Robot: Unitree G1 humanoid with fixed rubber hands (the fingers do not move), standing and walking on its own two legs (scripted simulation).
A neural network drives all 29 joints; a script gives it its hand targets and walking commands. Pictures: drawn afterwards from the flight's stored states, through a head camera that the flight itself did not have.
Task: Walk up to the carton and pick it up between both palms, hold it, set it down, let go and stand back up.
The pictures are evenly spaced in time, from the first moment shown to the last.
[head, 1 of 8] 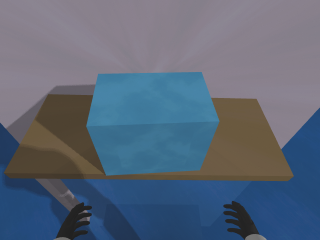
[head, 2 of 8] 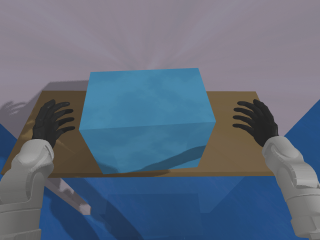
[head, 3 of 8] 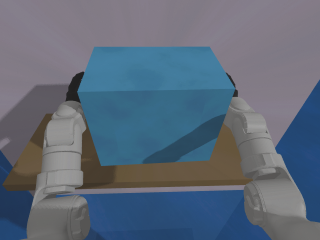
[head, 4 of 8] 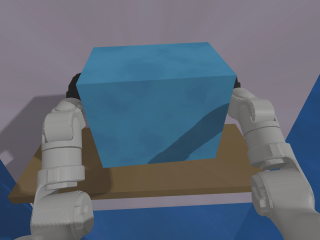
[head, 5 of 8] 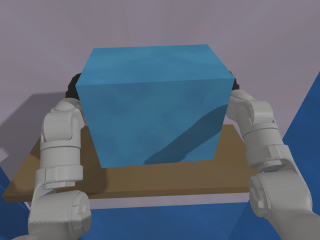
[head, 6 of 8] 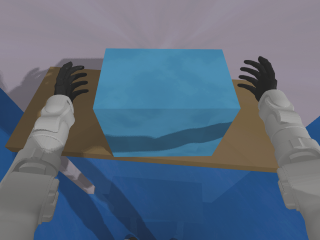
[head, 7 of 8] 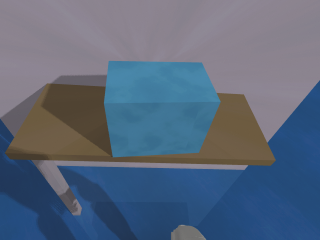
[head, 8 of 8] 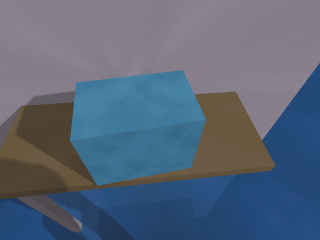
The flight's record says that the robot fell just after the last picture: no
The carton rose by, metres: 0.20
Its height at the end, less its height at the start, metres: +0.00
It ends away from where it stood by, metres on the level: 0.02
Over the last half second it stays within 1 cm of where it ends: yes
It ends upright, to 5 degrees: yes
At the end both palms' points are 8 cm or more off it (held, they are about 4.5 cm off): yes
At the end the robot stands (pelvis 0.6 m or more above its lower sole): yes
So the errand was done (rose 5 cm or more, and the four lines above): yes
